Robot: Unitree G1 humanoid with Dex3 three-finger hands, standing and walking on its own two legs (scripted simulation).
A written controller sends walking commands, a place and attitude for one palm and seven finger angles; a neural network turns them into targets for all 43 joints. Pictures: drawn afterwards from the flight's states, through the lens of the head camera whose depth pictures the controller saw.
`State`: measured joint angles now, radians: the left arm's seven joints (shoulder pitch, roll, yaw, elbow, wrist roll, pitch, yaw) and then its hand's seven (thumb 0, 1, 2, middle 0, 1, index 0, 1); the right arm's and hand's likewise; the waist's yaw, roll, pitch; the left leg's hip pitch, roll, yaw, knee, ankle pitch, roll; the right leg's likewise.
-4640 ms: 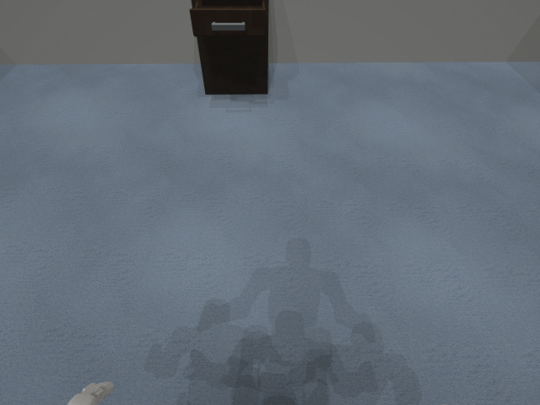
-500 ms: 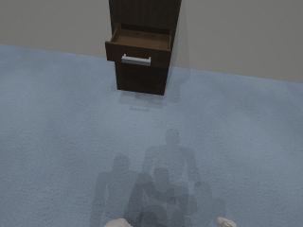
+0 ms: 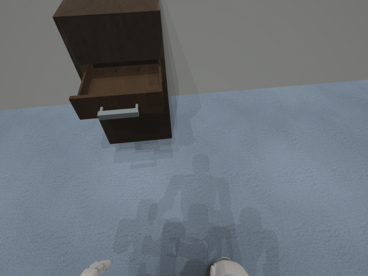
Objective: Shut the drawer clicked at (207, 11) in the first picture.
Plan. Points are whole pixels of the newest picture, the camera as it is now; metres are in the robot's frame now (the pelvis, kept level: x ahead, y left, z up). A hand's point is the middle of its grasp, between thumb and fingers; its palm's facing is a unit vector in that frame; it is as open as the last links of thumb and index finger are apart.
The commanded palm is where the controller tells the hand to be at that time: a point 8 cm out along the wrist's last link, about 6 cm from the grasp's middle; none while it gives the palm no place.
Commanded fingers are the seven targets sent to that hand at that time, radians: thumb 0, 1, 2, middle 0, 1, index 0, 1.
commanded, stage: walk to a spot facing it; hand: left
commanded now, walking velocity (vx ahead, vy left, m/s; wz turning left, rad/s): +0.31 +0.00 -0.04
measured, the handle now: (119, 110) +0.78 +0.28 -0.20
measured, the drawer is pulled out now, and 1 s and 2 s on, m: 0.25 0.25 0.25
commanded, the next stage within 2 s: turn to face it in 0.10 s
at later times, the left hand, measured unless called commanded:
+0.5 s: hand out of the picture +0.12 +0.14 -0.17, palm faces +0.18 -0.97 -0.15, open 7.3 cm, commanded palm none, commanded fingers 0.00 0.90 0.90 -0.20 -0.30 -0.20 -0.30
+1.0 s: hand (127, 218) +0.29 +0.17 -0.16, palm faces +0.15 -0.96 -0.25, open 7.4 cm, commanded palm none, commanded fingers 0.00 0.90 0.90 -0.20 -0.30 -0.20 -0.30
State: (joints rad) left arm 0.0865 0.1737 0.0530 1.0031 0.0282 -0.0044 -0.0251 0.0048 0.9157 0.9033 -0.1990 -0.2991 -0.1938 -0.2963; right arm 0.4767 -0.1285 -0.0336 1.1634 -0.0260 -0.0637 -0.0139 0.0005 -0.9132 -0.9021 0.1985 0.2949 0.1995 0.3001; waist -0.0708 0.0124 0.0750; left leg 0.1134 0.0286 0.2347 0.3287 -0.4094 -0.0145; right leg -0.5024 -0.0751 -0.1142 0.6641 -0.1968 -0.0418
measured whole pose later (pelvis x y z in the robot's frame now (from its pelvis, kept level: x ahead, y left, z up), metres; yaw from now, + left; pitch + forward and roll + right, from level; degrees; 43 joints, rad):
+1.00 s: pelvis +0.26 -0.03 +0.00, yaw +7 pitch -2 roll +2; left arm 0.22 0.16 0.05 1.05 0.04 -0.04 0.00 0.00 0.91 0.90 -0.20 -0.30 -0.20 -0.30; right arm 0.39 -0.14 -0.05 1.13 -0.01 -0.01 0.00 0.00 -0.91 -0.90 0.20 0.30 0.20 0.30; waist -0.02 0.03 0.04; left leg -0.15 0.03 0.10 0.58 -0.39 0.01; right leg -0.32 -0.07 -0.12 0.59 -0.23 -0.02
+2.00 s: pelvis +0.45 +0.00 +0.01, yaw +10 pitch -2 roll +1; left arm 0.14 0.16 0.02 1.05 0.01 0.02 0.04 0.00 0.92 0.90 -0.20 -0.30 -0.20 -0.30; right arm 0.24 -0.16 -0.03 1.10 -0.01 0.04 -0.02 0.00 -0.92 -0.90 0.20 0.29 0.20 0.30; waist -0.03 0.03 0.07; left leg -0.20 0.05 0.11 0.48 -0.25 -0.03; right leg -0.27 -0.02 -0.10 0.53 -0.23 -0.06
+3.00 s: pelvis +0.47 +0.05 +0.01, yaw +10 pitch -1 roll +0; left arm 0.31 0.14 -0.01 1.08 0.02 -0.01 0.04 0.01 0.92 0.90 -0.20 -0.30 -0.20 -0.30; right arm 0.32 -0.14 0.02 1.09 -0.01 -0.03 -0.02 0.01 -0.91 -0.90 0.20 0.29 0.20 0.30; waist -0.01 0.02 0.02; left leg -0.14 -0.01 0.10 0.45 -0.28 0.04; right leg -0.21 -0.05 -0.08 0.48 -0.24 0.01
